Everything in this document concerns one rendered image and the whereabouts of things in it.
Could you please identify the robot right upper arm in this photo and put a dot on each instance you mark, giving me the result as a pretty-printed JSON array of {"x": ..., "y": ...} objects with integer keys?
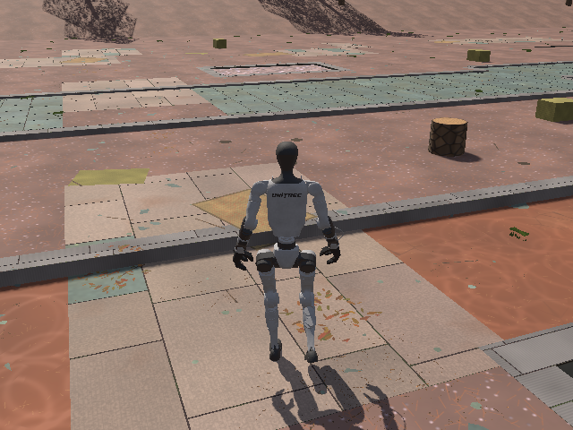
[{"x": 319, "y": 202}]

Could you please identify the robot left upper arm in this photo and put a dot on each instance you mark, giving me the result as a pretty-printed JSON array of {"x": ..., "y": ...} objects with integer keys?
[{"x": 259, "y": 188}]

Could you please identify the robot left forearm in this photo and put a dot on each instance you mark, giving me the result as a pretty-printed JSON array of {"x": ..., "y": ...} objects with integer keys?
[{"x": 243, "y": 238}]

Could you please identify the left robot thigh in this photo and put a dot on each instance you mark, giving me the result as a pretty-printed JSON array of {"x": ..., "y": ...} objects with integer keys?
[{"x": 266, "y": 269}]

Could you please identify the robot left shin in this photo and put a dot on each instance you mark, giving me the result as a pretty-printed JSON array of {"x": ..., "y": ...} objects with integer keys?
[{"x": 271, "y": 315}]

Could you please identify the right robot hand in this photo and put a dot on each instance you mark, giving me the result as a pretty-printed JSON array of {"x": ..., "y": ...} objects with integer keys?
[{"x": 326, "y": 250}]

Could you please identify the robot right forearm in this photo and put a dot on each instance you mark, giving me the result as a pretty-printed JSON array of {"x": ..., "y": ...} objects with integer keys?
[{"x": 331, "y": 236}]

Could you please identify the left robot hand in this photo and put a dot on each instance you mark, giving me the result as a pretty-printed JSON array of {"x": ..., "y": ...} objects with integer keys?
[{"x": 237, "y": 257}]

